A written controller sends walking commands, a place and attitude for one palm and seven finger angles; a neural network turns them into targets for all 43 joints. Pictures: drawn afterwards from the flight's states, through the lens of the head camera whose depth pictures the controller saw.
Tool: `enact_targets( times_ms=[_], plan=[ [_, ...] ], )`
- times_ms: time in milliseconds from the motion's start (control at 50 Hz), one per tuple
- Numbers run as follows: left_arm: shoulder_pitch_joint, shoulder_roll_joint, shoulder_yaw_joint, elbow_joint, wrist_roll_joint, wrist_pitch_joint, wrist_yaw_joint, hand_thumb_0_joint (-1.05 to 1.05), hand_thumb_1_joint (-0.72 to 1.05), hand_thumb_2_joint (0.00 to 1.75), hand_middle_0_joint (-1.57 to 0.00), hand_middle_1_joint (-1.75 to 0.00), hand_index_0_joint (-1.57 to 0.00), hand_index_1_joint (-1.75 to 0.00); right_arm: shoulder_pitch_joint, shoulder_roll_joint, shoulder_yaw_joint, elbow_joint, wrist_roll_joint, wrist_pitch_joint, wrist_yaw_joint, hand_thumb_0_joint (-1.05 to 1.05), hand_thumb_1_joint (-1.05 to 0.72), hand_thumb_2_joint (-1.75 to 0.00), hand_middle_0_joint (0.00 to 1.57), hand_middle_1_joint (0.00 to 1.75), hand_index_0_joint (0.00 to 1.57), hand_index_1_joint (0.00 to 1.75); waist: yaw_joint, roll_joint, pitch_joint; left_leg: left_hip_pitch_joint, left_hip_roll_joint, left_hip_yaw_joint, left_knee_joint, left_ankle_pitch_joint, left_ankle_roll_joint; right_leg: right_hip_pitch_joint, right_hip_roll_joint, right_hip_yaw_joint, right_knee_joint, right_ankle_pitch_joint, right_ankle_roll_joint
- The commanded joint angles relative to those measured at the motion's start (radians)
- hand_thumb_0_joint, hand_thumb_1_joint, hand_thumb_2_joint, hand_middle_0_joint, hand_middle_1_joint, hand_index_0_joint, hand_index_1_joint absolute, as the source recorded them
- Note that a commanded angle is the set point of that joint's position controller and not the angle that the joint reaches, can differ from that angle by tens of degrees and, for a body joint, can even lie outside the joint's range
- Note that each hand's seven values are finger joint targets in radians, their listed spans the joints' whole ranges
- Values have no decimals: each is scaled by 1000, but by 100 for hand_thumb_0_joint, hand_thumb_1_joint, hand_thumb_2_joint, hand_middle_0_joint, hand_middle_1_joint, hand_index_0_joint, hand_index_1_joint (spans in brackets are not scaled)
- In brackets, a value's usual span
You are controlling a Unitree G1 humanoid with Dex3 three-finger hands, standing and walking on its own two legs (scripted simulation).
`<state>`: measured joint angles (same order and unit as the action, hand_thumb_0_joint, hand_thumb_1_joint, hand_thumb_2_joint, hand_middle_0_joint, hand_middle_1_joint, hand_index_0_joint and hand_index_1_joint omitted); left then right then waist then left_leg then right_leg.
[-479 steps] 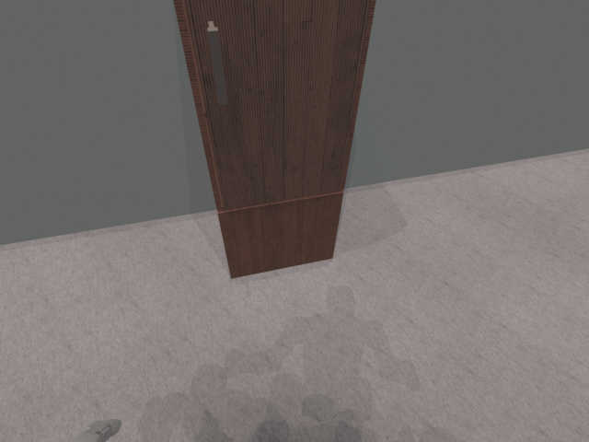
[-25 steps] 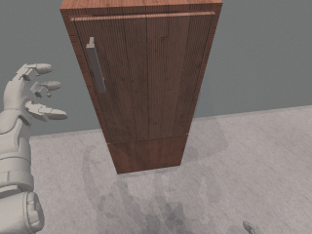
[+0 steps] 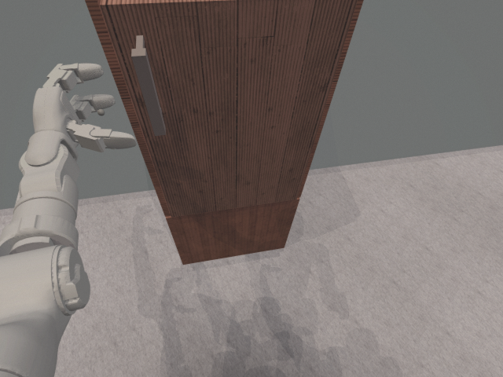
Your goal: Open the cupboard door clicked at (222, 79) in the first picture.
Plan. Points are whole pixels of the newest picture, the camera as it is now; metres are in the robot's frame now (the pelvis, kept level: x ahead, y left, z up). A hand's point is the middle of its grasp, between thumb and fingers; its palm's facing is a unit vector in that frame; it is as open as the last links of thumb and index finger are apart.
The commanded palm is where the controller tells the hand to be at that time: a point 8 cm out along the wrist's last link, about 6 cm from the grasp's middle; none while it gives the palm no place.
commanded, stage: move the hooked fingers beside the handle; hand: left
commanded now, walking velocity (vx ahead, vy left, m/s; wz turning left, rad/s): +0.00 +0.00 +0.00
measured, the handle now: (150, 89) +0.55 +0.17 +0.14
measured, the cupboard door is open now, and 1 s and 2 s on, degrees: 0 0 0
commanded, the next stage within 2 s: slide the fingers in behind the handle in 1.68 s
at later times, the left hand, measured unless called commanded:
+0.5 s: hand (105, 108) +0.49 +0.22 +0.15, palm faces +0.19 -0.98 -0.01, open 14.0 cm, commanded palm +0.46 +0.27 +0.14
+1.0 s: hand (117, 102) +0.50 +0.21 +0.15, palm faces +0.17 -0.98 -0.02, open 13.8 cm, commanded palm +0.47 +0.25 +0.14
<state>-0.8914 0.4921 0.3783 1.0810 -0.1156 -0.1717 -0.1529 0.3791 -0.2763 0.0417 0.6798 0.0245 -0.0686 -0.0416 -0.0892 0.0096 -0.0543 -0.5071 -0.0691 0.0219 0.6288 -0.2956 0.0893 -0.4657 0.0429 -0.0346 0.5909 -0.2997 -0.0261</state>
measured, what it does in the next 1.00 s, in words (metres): stands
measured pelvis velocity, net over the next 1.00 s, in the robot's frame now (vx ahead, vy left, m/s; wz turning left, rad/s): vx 0.01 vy -0.03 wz -0.02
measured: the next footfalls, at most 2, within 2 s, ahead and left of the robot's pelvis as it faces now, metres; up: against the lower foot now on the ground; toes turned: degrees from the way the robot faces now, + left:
none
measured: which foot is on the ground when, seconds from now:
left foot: down 0.00-1.00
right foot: down 0.00-1.00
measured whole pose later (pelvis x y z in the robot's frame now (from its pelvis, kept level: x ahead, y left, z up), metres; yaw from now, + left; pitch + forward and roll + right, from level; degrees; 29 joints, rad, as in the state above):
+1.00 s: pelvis +0.01 -0.03 +0.00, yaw -1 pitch +13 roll -1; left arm -0.92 0.57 0.43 1.14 -0.10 -0.22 -0.18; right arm 0.41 -0.28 0.04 0.63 0.03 0.02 -0.03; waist -0.12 0.02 -0.08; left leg -0.57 -0.03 0.02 0.68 -0.34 0.05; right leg -0.52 0.09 -0.04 0.62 -0.32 -0.06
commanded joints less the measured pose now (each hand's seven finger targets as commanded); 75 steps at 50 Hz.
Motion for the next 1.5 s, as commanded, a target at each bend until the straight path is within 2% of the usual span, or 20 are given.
enact_targets(
  times_ms=[0,40,140,200,280,320,400,480,540,660,760,840,960,1080,1140,1220,1240,1280,1380,1480],
  plan=[
    [-536,299,52,-185,-3,-122,-8,0,-50,30,-30,-120,-30,-120,127,-190,-71,-59,-4,-11,-8,0,-90,-90,20,30,20,30,-15,80,-418,384,102,-154,-23,455,-106,-29,3,12,-28,239,-13],
    [-540,283,28,-162,6,-125,-13,0,-50,30,-30,-120,-30,-120,132,-189,-70,-57,-3,0,-5,0,-90,-90,20,30,20,30,-29,127,-408,387,102,-150,-14,465,-106,-59,4,13,-27,236,-10],
    [-577,292,28,-85,8,-115,-15,0,-50,30,-30,-120,-30,-120,164,-196,-73,-47,-8,23,-4,0,-90,-90,20,30,20,30,-49,102,-378,324,96,-140,-9,385,-89,-69,8,12,-31,222,-8],
    [-505,362,99,-82,2,-117,-13,0,-50,30,-30,-120,-30,-120,180,-201,-74,-65,-13,36,-5,0,-90,-90,20,30,20,30,-21,59,-434,276,85,-110,4,399,-66,23,7,25,-23,295,-7],
    [-438,440,145,-158,20,-135,-20,0,-50,30,-30,-120,-30,-120,169,-192,-73,-99,-8,54,0,0,-90,-90,20,30,20,30,12,94,-475,241,76,-75,11,417,-50,101,4,43,-12,380,-1],
    [-415,458,156,-172,18,-137,-26,0,-50,30,-30,-120,-30,-120,163,-188,-71,-109,-3,64,1,0,-90,-90,20,30,20,30,14,80,-442,204,73,-65,9,403,-42,127,4,48,-12,406,2],
    [-384,439,136,-219,-3,-119,-56,0,-50,30,-30,-120,-30,-120,145,-183,-71,-131,10,74,-4,0,-90,-90,20,30,20,30,6,97,-421,198,71,-47,5,377,-30,153,1,58,-21,433,4],
    [-429,391,78,-161,-20,-74,-94,0,-50,30,-30,-120,-30,-120,133,-180,-67,-121,24,73,-17,0,-90,-90,20,30,20,30,-33,71,-314,146,70,-44,-12,246,-22,106,-6,68,-57,358,13],
    [-496,374,56,-182,-22,-76,-95,0,-50,30,-30,-120,-30,-120,134,-177,-67,-108,23,63,-23,0,-90,-90,20,30,20,30,-45,109,-346,188,69,-56,-3,243,-24,76,-10,69,-59,328,11],
    [-562,320,19,-149,-34,-91,-72,0,-50,30,-30,-120,-30,-120,128,-177,-61,-86,20,44,-23,0,-90,-90,20,30,20,30,-70,85,-378,211,70,-77,8,232,-29,43,-12,66,-55,293,14],
    [-550,364,39,-87,-3,-73,-49,0,-50,30,-30,-120,-30,-120,131,-180,-55,-92,17,48,-16,0,-90,-90,20,30,20,30,-53,86,-365,156,64,-74,13,252,-30,65,-18,67,-36,329,13],
    [-534,400,77,-128,11,-102,-24,0,-50,30,-30,-120,-30,-120,140,-179,-58,-110,11,54,-9,0,-90,-90,20,30,20,30,-30,92,-434,192,68,-78,23,323,-35,84,-10,61,-15,371,8],
    [-480,348,68,-215,-8,-134,-34,0,-50,30,-30,-120,-30,-120,145,-176,-70,-118,10,62,-1,0,-90,-90,20,30,20,30,-17,101,-497,286,78,-81,31,445,-42,93,5,48,-6,431,5],
    [-371,359,93,-151,-23,-60,-54,0,-50,30,-30,-120,-30,-120,138,-176,-67,-127,19,77,-5,0,-90,-90,20,30,20,30,-4,34,-356,176,72,-59,-4,354,-28,122,-1,48,-32,417,7],
    [-389,407,119,-190,-6,-64,-42,0,-50,30,-30,-120,-30,-120,138,-176,-67,-133,17,79,-8,0,-90,-90,20,30,20,30,1,52,-357,176,72,-59,-5,361,-29,124,-4,50,-28,416,5],
    [-433,331,69,-315,-17,-120,-36,0,-50,30,-30,-120,-30,-120,125,-168,-72,-134,15,66,-3,0,-90,-90,20,30,20,30,-11,144,-439,308,81,-77,11,418,-43,69,7,47,-23,384,-2],
    [-435,376,106,-284,-18,-126,-35,0,-50,30,-30,-120,-30,-120,130,-173,-71,-118,15,67,-8,0,-90,-90,20,30,20,30,-10,117,-415,295,85,-87,8,398,-47,61,8,43,-27,358,-5],
    [-457,298,49,-273,-30,-119,-46,0,-50,30,-30,-120,-30,-120,123,-169,-72,-113,17,60,-8,0,-90,-90,20,30,20,30,-26,108,-405,307,85,-91,1,369,-47,43,9,37,-33,329,-3],
    [-450,298,29,-123,-20,-51,-55,0,-50,30,-30,-120,-30,-120,122,-179,-64,-99,20,57,-18,0,-90,-90,20,30,20,30,-38,70,-288,221,82,-97,-17,258,-44,-9,-3,31,-50,246,-3],
    [-568,293,15,-179,-11,-99,-20,0,-50,30,-30,-120,-30,-120,119,-180,-60,-102,10,40,-17,0,-90,-90,20,30,20,30,-52,105,-351,267,84,-121,-13,246,-55,-40,-2,32,-40,199,-5]
  ],
)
